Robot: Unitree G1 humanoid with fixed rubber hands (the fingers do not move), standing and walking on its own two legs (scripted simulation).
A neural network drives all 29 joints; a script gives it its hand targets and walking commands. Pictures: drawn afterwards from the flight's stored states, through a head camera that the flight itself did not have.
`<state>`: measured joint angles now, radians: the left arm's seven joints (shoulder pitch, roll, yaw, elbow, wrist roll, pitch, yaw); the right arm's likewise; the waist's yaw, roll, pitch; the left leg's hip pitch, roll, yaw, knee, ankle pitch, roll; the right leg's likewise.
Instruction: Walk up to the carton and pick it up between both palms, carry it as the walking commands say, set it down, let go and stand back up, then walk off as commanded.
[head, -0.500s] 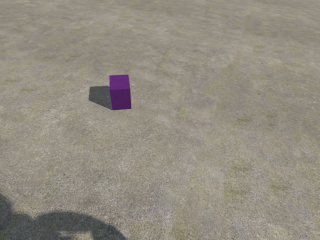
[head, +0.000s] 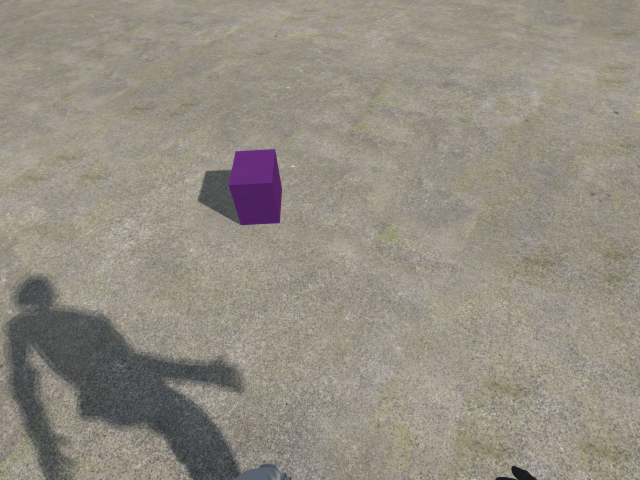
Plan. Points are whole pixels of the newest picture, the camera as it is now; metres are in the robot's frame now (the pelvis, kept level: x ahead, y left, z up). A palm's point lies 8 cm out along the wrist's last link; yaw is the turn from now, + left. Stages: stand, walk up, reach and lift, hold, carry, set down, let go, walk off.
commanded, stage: walk off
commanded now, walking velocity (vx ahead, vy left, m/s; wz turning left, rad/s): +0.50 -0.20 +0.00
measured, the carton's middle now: (257, 187) +1.36 +0.41 -0.67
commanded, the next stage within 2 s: none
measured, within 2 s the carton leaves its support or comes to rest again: neither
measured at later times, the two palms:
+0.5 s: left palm (322, 427) +0.24 +0.03 -0.15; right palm out of the picture +0.34 -0.50 -0.13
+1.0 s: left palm (381, 226) +0.65 -0.08 -0.14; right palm out of the picture +0.44 -0.55 -0.11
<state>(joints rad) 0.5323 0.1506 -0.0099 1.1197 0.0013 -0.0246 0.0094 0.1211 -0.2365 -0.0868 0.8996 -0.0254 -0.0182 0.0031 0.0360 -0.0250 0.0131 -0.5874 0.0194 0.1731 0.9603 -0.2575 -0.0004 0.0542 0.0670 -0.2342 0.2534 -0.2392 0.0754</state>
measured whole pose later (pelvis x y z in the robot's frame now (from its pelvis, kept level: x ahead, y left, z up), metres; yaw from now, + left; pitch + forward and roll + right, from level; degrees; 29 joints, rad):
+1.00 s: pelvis +0.54 -0.30 +0.00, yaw -3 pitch +1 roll -2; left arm 0.19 0.23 0.04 0.91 0.02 -0.02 -0.08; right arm 0.48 -0.21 -0.06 1.02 -0.02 -0.08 0.00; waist -0.07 -0.04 0.05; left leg -0.04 0.12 0.13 0.30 -0.27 -0.06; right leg -0.58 -0.14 -0.07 0.70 -0.01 0.05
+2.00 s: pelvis +1.10 -0.51 +0.00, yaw -2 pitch +1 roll -3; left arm 0.18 0.23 0.04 0.92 0.02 -0.02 -0.07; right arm 0.48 -0.22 -0.05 1.09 -0.01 -0.10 0.00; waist -0.06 -0.04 0.05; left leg -0.02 0.09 0.13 0.27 -0.27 -0.01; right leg -0.64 -0.15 -0.03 0.80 0.04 0.02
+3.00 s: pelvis +1.33 -0.59 -0.01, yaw -3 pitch +0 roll +1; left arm 0.32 0.18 0.03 1.08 0.01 0.02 0.04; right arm 0.26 -0.16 -0.03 1.08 -0.02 0.00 -0.03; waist -0.02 -0.02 0.02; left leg -0.26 -0.02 0.17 0.36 -0.11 0.07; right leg -0.17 -0.05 -0.04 0.44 -0.27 0.02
